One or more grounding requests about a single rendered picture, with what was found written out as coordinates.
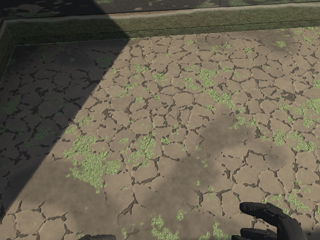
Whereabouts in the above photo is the right robot hand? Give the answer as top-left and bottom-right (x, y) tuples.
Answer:
(231, 202), (308, 240)

